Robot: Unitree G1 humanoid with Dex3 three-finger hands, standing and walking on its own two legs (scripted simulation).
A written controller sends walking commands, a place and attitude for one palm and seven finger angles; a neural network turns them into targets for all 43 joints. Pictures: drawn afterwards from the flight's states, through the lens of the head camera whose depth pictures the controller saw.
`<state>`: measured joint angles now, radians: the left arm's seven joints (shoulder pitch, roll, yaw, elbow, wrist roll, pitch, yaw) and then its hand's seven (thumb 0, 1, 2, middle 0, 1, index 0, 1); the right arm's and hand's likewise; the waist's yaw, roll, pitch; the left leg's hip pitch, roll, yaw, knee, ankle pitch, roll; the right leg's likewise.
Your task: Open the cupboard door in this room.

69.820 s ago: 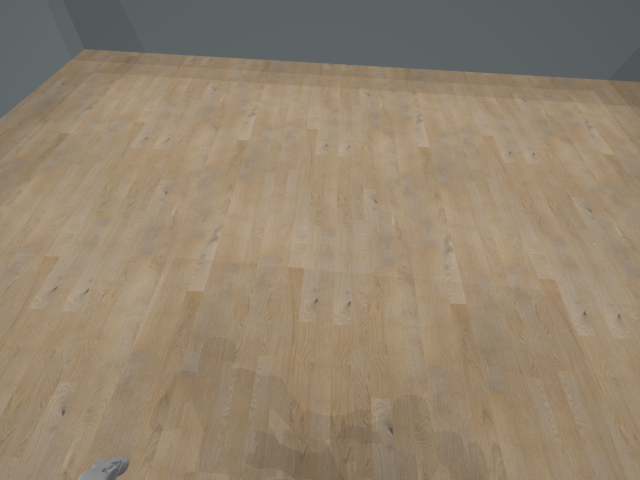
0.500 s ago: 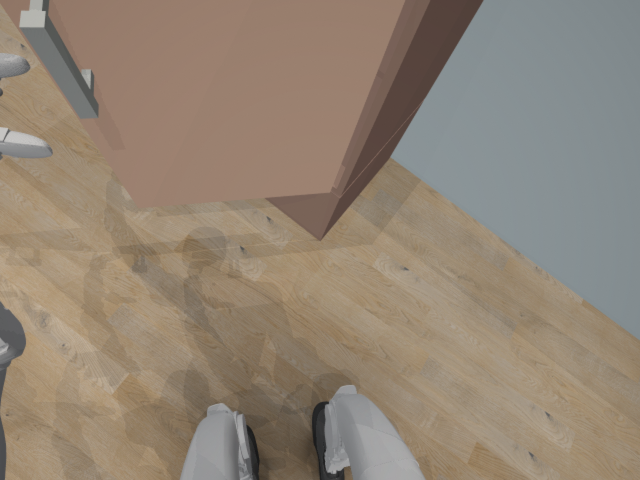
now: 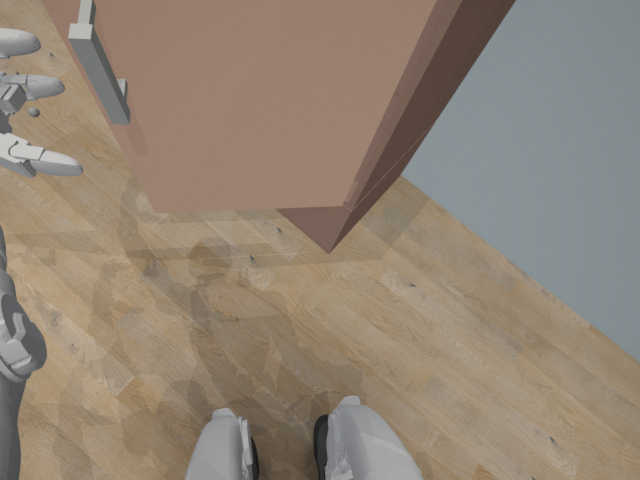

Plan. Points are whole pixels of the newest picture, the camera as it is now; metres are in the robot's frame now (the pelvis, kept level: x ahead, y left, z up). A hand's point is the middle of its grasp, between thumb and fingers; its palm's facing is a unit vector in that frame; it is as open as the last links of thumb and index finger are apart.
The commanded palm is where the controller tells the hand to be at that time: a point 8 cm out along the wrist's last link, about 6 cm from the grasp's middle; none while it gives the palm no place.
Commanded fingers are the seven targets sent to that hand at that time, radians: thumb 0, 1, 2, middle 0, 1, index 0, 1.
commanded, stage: move the hooked fingers beside the handle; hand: left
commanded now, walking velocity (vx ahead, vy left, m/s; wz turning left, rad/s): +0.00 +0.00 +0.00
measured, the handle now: (105, 66) +0.57 +0.20 +0.07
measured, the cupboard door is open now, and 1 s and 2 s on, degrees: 47 46 46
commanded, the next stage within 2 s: slide the fingers in behind the handle in 0.12 s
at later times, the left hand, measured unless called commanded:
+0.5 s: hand (61, 104) +0.53 +0.25 +0.06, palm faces +0.02 -1.00 +0.01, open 14.0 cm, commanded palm +0.51 +0.27 +0.06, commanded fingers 0.00 -0.50 0.30 -0.30 -1.20 -0.30 -1.20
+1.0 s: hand (94, 108) +0.52 +0.21 +0.06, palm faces +0.03 -1.00 -0.01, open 14.0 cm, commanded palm +0.50 +0.25 +0.06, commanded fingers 0.00 -0.50 0.30 -0.30 -1.20 -0.30 -1.20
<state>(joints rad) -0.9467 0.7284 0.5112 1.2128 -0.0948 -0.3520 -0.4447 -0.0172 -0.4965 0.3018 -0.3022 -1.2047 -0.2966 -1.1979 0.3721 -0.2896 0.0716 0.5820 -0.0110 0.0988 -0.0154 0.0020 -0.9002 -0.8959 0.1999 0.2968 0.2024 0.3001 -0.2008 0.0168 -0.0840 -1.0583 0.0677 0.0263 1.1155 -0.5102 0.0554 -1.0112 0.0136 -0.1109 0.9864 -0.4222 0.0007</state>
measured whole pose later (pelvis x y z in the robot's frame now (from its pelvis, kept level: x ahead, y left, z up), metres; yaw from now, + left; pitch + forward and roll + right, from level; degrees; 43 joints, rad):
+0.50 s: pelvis -0.01 +0.00 +0.00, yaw +0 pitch +27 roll -6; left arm -1.00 0.71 0.48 1.22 -0.09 -0.34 -0.40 -0.02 -0.50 0.30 -0.30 -1.20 -0.29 -1.20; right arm 0.41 -0.28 0.08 0.61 -0.02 0.09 -0.01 0.00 -0.90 -0.90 0.20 0.30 0.20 0.30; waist -0.22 0.03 -0.08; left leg -1.10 0.07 0.02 1.14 -0.51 0.05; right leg -1.05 0.01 -0.11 1.01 -0.42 0.00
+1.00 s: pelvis +0.00 -0.01 +0.00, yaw +0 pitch +25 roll -4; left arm -0.94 0.61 0.46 1.20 -0.08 -0.39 -0.32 -0.02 -0.50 0.30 -0.30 -1.20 -0.30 -1.20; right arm 0.38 -0.27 0.06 0.60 -0.01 0.09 0.00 0.00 -0.90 -0.90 0.20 0.30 0.20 0.30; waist -0.20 0.03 -0.09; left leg -1.04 0.07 0.03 1.11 -0.51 0.04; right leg -1.01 0.02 -0.10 1.00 -0.43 -0.01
